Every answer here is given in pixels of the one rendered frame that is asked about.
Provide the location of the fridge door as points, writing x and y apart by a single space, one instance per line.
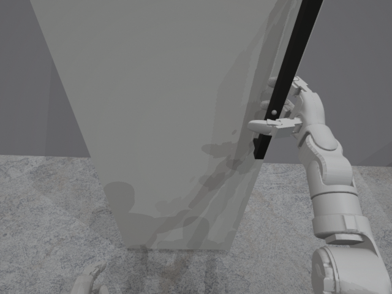
163 91

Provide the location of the robot left hand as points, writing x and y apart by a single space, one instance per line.
84 283

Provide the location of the right robot forearm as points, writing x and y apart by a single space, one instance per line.
337 213

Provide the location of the right robot upper arm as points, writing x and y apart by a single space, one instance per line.
347 270

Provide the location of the robot right hand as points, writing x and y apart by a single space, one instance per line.
308 110

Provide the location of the handle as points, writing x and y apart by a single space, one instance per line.
304 23

